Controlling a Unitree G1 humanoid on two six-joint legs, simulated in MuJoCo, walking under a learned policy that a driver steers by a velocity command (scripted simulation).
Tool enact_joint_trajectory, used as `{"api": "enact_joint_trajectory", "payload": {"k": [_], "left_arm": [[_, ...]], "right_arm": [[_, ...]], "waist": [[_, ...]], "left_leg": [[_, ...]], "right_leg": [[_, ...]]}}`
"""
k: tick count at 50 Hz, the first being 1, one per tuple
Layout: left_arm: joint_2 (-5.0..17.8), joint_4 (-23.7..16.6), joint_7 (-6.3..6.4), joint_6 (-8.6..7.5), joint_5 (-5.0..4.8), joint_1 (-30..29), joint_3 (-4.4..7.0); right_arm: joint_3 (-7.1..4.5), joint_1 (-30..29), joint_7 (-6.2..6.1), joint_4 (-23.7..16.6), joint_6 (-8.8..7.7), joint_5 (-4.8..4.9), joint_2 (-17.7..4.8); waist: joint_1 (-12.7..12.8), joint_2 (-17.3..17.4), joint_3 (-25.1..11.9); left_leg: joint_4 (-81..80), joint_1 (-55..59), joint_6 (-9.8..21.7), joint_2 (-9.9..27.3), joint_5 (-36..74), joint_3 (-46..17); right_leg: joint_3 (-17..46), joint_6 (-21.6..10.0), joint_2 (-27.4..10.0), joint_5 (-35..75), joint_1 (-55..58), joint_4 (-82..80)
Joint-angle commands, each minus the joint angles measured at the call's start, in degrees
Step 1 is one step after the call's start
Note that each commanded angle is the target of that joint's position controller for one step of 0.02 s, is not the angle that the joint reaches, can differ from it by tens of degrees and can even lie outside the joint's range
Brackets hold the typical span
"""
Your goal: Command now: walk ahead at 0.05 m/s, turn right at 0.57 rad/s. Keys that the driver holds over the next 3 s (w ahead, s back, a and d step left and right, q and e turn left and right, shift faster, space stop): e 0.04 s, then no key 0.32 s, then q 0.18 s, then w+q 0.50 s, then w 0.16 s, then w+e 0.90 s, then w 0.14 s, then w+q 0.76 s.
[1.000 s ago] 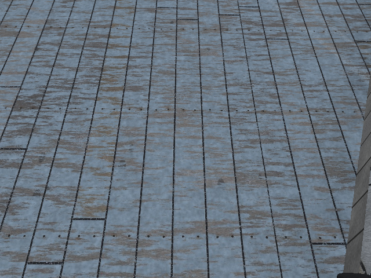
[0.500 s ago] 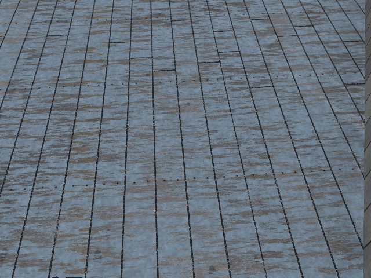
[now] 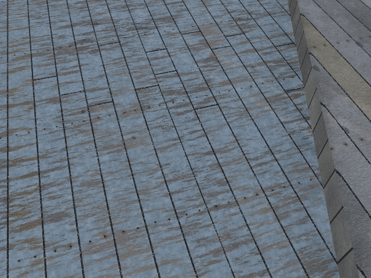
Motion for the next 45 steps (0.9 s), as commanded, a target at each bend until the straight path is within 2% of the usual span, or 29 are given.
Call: {"api": "enact_joint_trajectory", "payload": {"k": [1, 2, 3, 5, 9, 12, 15, 16, 17, 18, 19, 20, 21, 22, 24, 27, 29, 30, 31, 33, 35, 37, 39, 40, 41, 42, 43, 44, 45], "left_arm": [[10.0, -2.3, 0.19, -0.06, -0.24, 6.2, 2.82], [9.2, -1.6, 0.56, 0.97, -0.57, 5.6, 2.98], [8.3, -2.1, 0.79, 1.6, -0.32, 4.6, 2.78], [4.9, -2.9, 0.58, 1.8, -0.44, 3.6, 1.83], [2.5, -4.1, 0.2, 1.09, 0.13, 0.9, 0.61], [2.7, -3.9, -0.42, 0.99, 0.2, 0.3, 0.24], [2.3, -2.1, -1.24, 0.79, 0.37, 3.6, 0.23], [2.9, -1.7, -1.38, 0.7, 0.67, 4.1, 0.31], [5.7, -2.2, -1.09, 0.73, 1.29, 4.6, 0.67], [9.4, -3.0, -0.69, 1.02, 1.69, 1.1, 1.15], [4.1, -3.3, -1.04, 0.24, 2.92, -1.1, -0.27], [1.4, -3.3, -1.26, -0.67, 3.39, -3.8, -1.2], [1.6, -2.5, -1.27, -1.42, 3.1, -4.0, -1.03], [2.6, -2.0, -1.25, -2.04, 2.6, -3.2, -0.78], [4.4, -1.1, -0.7, -2.28, 2.19, -1.2, -0.23], [6.6, -0.8, 0.34, -1.38, 1.64, 0.9, 0.93], [7.1, -1.4, 1.04, -1.33, 1.42, 2.3, 1.49], [7.4, -1.0, 1.13, -1.8, 1.31, 4.3, 1.68], [7.0, -0.7, 1.08, -2.47, 0.8, 4.1, 1.67], [5.9, -0.7, 0.75, -3.48, -0.19, 1.7, 1.64], [6.5, -0.7, -0.04, -3.93, -0.07, -0.1, 2.03], [7.7, -0.6, -1.13, -4.19, -0.31, -1.0, 2.57], [8.5, 0.2, -1.81, -4.16, -1.39, -1.5, 2.86], [7.9, 0.4, -1.94, -4.26, -1.48, -1.5, 2.67], [5.6, 0.6, -2.04, -4.57, -0.78, -0.8, 1.86], [1.5, -2.3, -1.93, -5.05, 1.11, -3.3, 0.48], [0.2, -5.5, -1.77, -6.53, 0.87, -5.6, -0.2], [4.8, -5.2, -2.4, -7.65, -1.16, -6.8, 0.8], [6.0, -4.7, -2.83, -8.42, -1.62, -6.5, 1.03]], "right_arm": [[-2.49, 2.2, -0.22, -4.2, 0.1, -0.03, -7.5], [-2.26, 0.4, -0.22, -4.5, 0.47, 0.21, -6.8], [-2.17, -0.7, -0.3, -4.3, 0.68, 0.5, -6.8], [-2.11, -0.7, -0.44, -3.5, 1.13, 0.04, -7.0], [-2.49, 0.3, -0.51, -2.0, 1.67, 0.53, -7.8], [-2.78, 0.6, 0.01, -1.0, 2.05, 1.18, -9.0], [-2.47, 0.1, 0.33, 0.3, 2.41, 2.41, -9.0], [-2.16, 2.5, 0.35, 1.6, 2.26, 2.82, -8.2], [-1.43, 4.5, 0.62, 2.1, 1.82, 1.84, -6.2], [-0.35, 6.1, 1.09, 1.0, 1.03, -0.17, -2.4], [-0.48, 2.0, 0.7, 0.9, 0.97, -0.18, -3.7], [-0.86, 1.4, 0.68, 1.5, 1.14, 0.59, -4.8], [-0.84, 0.9, 0.52, 2.3, 1.41, 0.65, -4.3], [-1.05, 0.5, 0.27, 2.5, 1.86, 0.5, -5.2], [-1.5, 0.9, 0.18, 2.1, 2.33, 0.99, -7.3], [-2.19, 1.8, 0.44, 1.9, 2.57, 2.16, -7.8], [-2.23, 0.6, 0.76, 1.1, 2.86, 2.31, -6.7], [-2.42, -1.1, 1.14, 0.0, 2.88, 2.6, -6.7], [-2.56, -1.2, 1.32, -0.4, 2.9, 3.11, -6.3], [-2.33, -0.9, 1.67, -0.4, 2.65, 3.11, -5.4], [-1.76, -0.9, 2.55, -0.5, 2.05, 2.87, -4.4], [-1.75, 0.2, 3.31, -0.4, 1.75, 3.15, -4.7], [-2.12, 4.0, 3.55, 0.6, 1.75, 3.19, -5.1], [-2.83, 8.2, 3.35, 1.9, 1.89, 3.05, -6.3], [-4.53, 14.9, 2.81, 3.6, 2.06, 3.49, -9.5], [-6.61, 22.3, 1.72, 4.1, 1.98, 3.64, -16.8], [-6.08, 21.6, 2.43, 1.9, 0.39, 2.64, -19.1], [-4.64, 18.4, 2.84, 1.0, -0.88, 2.35, -14.1], [-3.77, 16.1, 2.89, 0.5, -1.55, 2.31, -11.4]], "waist": [[-0.4, 8.9, -7.9], [-0.1, 6.5, -6.5], [-0.4, 7.1, -5.1], [-0.6, 9.4, -4.1], [-2.3, 11.5, -7.2], [-3.3, 12.8, -7.7], [-1.1, 11.6, -6.3], [-0.9, 10.3, -5.5], [-2.0, 4.2, -6.7], [-5.6, -10.0, -6.0], [-2.5, -10.1, -5.4], [-3.5, -7.7, -3.3], [-3.5, -7.5, -2.5], [-2.6, -8.2, -1.3], [-2.4, -7.8, 0.3], [-1.2, -6.8, 2.2], [1.3, -8.4, 1.3], [2.4, -6.8, 2.7], [1.9, -4.9, 4.5], [1.1, -3.5, 5.5], [1.0, -3.0, 3.6], [0.4, -3.3, 1.6], [-2.1, -3.1, 0.1], [-4.0, -2.4, -1.4], [-7.1, 0.9, -4.5], [-9.7, 15.6, -6.0], [-8.4, 19.3, -9.3], [-8.3, 10.9, -5.8], [-6.7, 9.0, -2.4]], "left_leg": [[-8.2, 18.6, 13.5, 22.6, 22.4, -21.5], [-8.4, 16.4, 11.4, 19.1, 17.6, -16.0], [-9.1, 13.9, 11.3, 17.8, 16.3, -13.8], [-10.6, 10.8, 11.4, 14.3, 16.7, -7.9], [-9.4, 14.6, 13.3, 15.6, 19.9, -6.0], [-9.2, 14.3, 14.0, 16.7, 18.0, -6.6], [-6.8, 11.2, 11.9, 15.5, 13.1, -5.8], [-5.8, 8.4, 9.0, 14.0, 9.2, -4.7], [-1.0, 3.3, 4.2, 11.0, 0.8, -1.8], [3.4, -1.0, -0.9, 4.2, -12.8, 5.3], [4.4, 3.8, -2.3, 5.2, -17.0, 3.0], [3.4, 6.5, -2.3, 5.5, -12.4, 2.5], [0.6, 6.8, -2.5, 4.9, -6.6, 3.2], [-0.4, 6.6, -2.8, 4.9, -3.0, 2.8], [0.1, 6.0, -2.5, 5.0, -0.1, 2.1], [6.7, -0.1, -1.2, 3.5, -4.8, 3.5], [19.1, -6.9, -0.7, 4.1, -18.9, 4.4], [26.3, -12.9, -0.2, 6.3, -22.4, 2.4], [28.6, -17.5, 0.2, 7.8, -22.5, 0.8], [24.9, -19.8, 0.3, 9.1, -19.3, 0.6], [18.7, -12.8, 0.5, 8.9, -15.8, 3.7], [12.5, -4.1, 1.0, 6.8, -12.4, 7.2], [5.3, 4.3, 1.9, 4.1, -6.8, 10.4], [3.1, 11.4, 2.9, 1.5, -5.7, 12.2], [1.7, 21.3, 4.9, 0.4, -6.1, 10.5], [-6.9, 30.9, 12.0, 13.6, -10.6, -13.6], [-18.0, 35.2, 21.3, 22.8, -22.0, -42.6], [-19.2, 34.5, 20.7, 24.0, -25.0, -38.8], [-18.3, 30.6, 18.5, 21.8, -22.4, -32.4]], "right_leg": [[-2.7, 4.3, -4.4, -5.2, -14.0, 23.5], [-3.9, 5.3, -5.4, -2.1, -14.0, 25.1], [-4.5, 5.9, -6.0, 0.4, -13.9, 26.1], [-7.5, 6.6, -5.7, 3.0, -10.7, 22.7], [-9.1, 6.3, -7.2, 2.4, -5.6, 9.0], [-10.9, 5.1, -7.7, 4.5, 0.0, -0.9], [-13.4, 2.3, -6.5, 15.0, 8.1, -17.8], [-12.6, 0.5, -6.6, 19.9, 12.4, -24.2], [-4.5, -2.1, -13.2, 25.6, 18.2, -25.5], [4.5, -7.9, -22.5, 33.0, 16.0, -24.7], [5.5, -11.7, -24.4, 25.0, 7.4, -27.6], [2.0, -9.7, -21.0, 19.1, 5.7, -27.9], [-1.2, -6.7, -17.8, 15.7, 6.4, -26.8], [-2.6, -5.1, -16.6, 15.2, 6.9, -26.4], [-3.1, -4.3, -16.6, 16.9, 6.6, -26.0], [-2.2, -7.0, -20.0, 18.4, 8.2, -26.1], [3.5, -11.7, -26.2, 8.1, 10.5, -29.9], [7.6, -13.9, -29.9, 2.7, 12.2, -32.5], [9.0, -14.5, -31.0, -0.5, 14.1, -34.0], [4.6, -12.4, -29.0, 1.5, 17.9, -35.0], [-2.9, -10.6, -26.0, 8.7, 16.6, -34.6], [-8.4, -9.7, -23.9, 12.8, 13.9, -33.5], [-12.3, -8.2, -22.9, 12.5, 11.3, -29.0], [-14.8, -6.9, -21.7, 15.5, 8.2, -23.4], [-18.9, -4.4, -19.3, 20.7, 3.5, -11.9], [-24.2, 1.4, -12.4, 11.3, -11.6, 11.9], [-12.0, 2.5, -4.6, -5.5, -26.1, 24.0], [-7.5, 0.9, -9.1, -2.3, -31.1, 28.0], [-7.6, -0.9, -11.3, 3.3, -30.7, 25.7]]}}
